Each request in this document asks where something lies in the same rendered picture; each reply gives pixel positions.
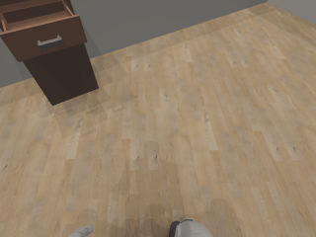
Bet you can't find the cabinet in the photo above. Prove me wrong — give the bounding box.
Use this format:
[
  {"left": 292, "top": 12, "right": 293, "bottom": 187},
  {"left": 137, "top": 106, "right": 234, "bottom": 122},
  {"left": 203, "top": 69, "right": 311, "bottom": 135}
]
[{"left": 0, "top": 0, "right": 99, "bottom": 106}]

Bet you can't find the left robot hand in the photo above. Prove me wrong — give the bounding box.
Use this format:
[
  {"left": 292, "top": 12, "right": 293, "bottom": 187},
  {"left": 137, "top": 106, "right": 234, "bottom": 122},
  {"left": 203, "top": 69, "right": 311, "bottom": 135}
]
[{"left": 68, "top": 225, "right": 94, "bottom": 237}]

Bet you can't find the drawer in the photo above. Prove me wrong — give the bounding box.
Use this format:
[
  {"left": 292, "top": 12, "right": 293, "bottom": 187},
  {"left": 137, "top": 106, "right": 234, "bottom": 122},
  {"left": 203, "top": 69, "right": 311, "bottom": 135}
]
[{"left": 0, "top": 0, "right": 87, "bottom": 62}]

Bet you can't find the right robot thigh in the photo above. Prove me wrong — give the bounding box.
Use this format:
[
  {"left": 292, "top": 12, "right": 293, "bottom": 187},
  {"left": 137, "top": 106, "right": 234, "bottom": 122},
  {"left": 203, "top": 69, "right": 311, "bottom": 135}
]
[{"left": 175, "top": 220, "right": 213, "bottom": 237}]

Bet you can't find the handle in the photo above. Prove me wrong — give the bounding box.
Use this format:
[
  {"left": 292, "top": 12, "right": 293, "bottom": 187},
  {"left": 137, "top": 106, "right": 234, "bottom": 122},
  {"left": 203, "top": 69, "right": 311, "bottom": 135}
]
[{"left": 38, "top": 36, "right": 64, "bottom": 51}]

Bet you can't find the right robot foot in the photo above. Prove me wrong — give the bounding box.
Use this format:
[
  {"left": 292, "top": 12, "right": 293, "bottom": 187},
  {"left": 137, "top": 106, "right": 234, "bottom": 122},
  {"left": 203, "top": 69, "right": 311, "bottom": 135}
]
[{"left": 169, "top": 220, "right": 180, "bottom": 237}]

